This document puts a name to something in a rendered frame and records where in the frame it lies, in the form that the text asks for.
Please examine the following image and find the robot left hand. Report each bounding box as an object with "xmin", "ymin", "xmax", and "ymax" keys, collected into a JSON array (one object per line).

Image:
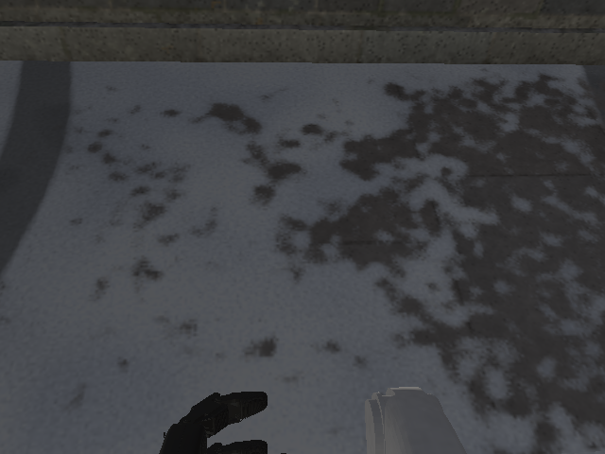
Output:
[{"xmin": 159, "ymin": 392, "xmax": 286, "ymax": 454}]

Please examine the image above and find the robot right thigh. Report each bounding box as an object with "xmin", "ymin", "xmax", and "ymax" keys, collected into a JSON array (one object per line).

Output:
[{"xmin": 365, "ymin": 387, "xmax": 467, "ymax": 454}]

